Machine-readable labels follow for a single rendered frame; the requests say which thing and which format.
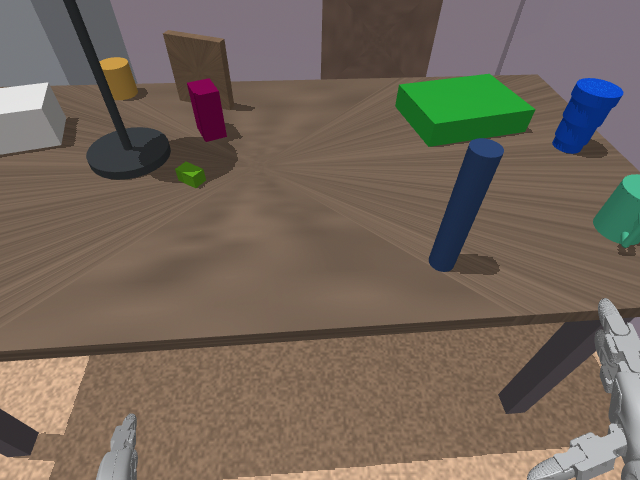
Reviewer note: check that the left robot hand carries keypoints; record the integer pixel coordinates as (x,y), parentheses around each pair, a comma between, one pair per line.
(121,462)

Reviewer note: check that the right robot hand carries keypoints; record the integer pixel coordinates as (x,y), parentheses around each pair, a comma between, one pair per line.
(618,347)

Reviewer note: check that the desk lamp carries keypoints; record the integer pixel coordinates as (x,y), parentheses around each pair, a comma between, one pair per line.
(125,153)

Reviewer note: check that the table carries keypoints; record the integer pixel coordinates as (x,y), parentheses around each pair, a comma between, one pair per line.
(316,221)

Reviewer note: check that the right robot arm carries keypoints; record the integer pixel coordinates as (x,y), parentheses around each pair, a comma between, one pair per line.
(631,470)

